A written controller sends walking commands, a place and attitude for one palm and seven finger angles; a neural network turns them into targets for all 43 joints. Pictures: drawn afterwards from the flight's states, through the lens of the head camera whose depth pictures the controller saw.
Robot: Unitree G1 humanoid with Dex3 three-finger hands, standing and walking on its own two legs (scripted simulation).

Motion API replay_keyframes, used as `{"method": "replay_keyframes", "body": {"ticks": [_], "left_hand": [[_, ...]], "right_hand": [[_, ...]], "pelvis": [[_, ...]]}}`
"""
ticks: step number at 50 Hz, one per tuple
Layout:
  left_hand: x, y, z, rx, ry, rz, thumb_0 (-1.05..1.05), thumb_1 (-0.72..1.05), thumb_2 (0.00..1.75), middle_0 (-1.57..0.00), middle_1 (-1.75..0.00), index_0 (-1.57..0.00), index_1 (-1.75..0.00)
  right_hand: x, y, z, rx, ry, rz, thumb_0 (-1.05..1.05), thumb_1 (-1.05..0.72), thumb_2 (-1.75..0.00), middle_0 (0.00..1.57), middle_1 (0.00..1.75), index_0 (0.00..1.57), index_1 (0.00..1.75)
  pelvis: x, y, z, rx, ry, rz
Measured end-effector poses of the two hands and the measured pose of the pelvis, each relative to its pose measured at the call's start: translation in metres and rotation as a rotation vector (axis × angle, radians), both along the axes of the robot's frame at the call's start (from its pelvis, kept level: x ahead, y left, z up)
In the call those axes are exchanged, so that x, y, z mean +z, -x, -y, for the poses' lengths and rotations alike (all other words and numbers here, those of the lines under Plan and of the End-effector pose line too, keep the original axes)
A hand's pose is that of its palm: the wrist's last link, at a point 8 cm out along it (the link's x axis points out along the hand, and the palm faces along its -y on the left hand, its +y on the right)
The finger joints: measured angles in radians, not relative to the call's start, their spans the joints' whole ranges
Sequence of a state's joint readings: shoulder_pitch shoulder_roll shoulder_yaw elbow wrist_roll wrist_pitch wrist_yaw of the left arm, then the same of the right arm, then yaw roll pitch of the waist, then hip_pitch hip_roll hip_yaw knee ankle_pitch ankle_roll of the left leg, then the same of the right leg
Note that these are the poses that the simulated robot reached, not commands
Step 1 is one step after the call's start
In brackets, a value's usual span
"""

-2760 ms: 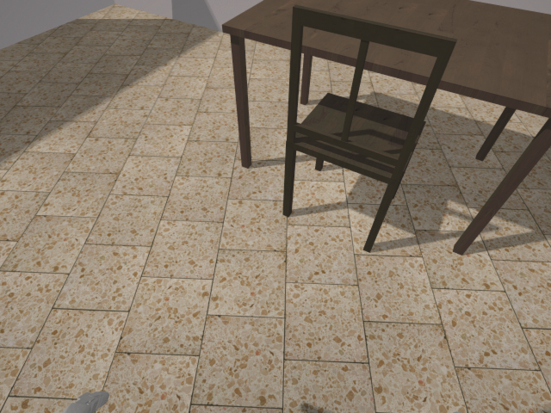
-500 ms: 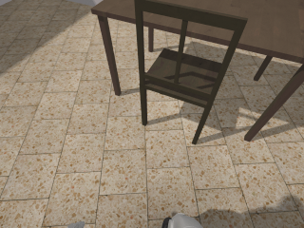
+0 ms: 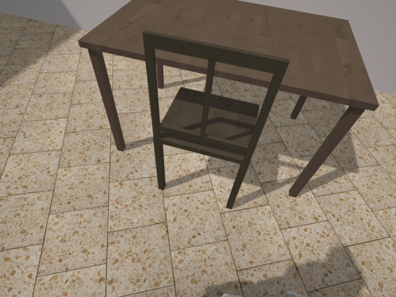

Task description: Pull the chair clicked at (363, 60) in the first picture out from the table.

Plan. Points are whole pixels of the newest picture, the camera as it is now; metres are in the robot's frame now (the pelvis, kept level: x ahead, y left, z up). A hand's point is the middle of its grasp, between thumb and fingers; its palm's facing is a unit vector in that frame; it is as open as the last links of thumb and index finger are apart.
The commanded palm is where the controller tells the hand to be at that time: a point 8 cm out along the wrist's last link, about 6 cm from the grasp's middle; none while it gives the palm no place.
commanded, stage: turn to face it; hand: left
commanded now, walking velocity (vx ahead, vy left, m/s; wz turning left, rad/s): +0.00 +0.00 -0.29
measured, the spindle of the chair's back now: (206, 102) +0.74 +0.03 -0.07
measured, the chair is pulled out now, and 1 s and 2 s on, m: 0.00 0.00 0.00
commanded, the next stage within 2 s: take the last steps up to it in 0.12 s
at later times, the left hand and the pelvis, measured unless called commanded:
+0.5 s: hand out of the picture +0.11 +0.14 -0.16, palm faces -0.09 -0.98 -0.19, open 7.3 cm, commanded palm none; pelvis +0.05 -0.03 +0.00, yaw -8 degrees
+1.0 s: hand (176, 242) +0.28 +0.07 -0.17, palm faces -0.15 -0.97 -0.20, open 7.3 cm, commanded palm none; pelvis +0.17 -0.09 -0.01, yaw -11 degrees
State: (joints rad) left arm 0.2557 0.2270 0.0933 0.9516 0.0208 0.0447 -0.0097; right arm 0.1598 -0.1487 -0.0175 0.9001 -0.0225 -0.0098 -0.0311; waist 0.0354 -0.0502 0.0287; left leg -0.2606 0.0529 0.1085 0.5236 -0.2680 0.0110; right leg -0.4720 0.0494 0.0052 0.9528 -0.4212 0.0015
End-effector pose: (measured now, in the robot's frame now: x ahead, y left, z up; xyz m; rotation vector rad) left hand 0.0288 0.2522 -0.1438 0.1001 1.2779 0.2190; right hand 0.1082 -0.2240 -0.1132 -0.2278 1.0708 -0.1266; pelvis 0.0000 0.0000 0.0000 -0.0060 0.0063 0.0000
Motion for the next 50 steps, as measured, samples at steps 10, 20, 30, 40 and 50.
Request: {"method": "replay_keyframes", "body": {"ticks": [10, 20, 30, 40, 50], "left_hand": [[0.010, -0.045, 0.014, -0.143, -0.040, -0.055, 0.00, 0.91, 0.89, -0.20, -0.30, -0.20, -0.30], [0.015, -0.082, 0.057, -0.201, -0.037, 0.041, 0.00, 0.90, 0.89, -0.20, -0.30, -0.20, -0.30], [-0.012, -0.084, 0.049, -0.199, 0.035, -0.063, 0.00, 0.91, 0.89, -0.20, -0.30, -0.20, -0.30], [0.007, -0.160, 0.068, -0.260, 0.032, -0.042, 0.01, 0.91, 0.89, -0.20, -0.30, -0.20, -0.30], [0.001, -0.249, 0.128, -0.283, -0.003, 0.076, 0.00, 0.91, 0.89, -0.20, -0.30, -0.20, -0.30]], "right_hand": [[-0.023, 0.076, 0.026, -0.186, -0.036, -0.196, 0.00, -0.91, -0.89, 0.20, 0.30, 0.20, 0.30], [-0.032, 0.118, 0.053, -0.271, -0.056, -0.322, 0.00, -0.91, -0.89, 0.20, 0.30, 0.19, 0.30], [-0.024, 0.070, 0.032, -0.288, -0.045, -0.193, 0.00, -0.91, -0.89, 0.20, 0.30, 0.19, 0.30], [-0.016, 0.088, 0.001, -0.374, -0.130, -0.357, 0.00, -0.91, -0.89, 0.20, 0.30, 0.20, 0.30], [-0.046, 0.065, 0.040, -0.397, -0.196, -0.499, 0.00, -0.91, -0.89, 0.20, 0.30, 0.20, 0.30]], "pelvis": [[0.000, -0.017, 0.013, -0.095, -0.003, -0.001], [0.000, -0.031, 0.033, -0.120, -0.005, 0.012], [-0.007, -0.070, 0.024, -0.165, 0.013, 0.016], [0.009, -0.118, 0.039, -0.200, -0.012, 0.005], [-0.013, -0.172, 0.088, -0.188, -0.015, 0.021]]}}
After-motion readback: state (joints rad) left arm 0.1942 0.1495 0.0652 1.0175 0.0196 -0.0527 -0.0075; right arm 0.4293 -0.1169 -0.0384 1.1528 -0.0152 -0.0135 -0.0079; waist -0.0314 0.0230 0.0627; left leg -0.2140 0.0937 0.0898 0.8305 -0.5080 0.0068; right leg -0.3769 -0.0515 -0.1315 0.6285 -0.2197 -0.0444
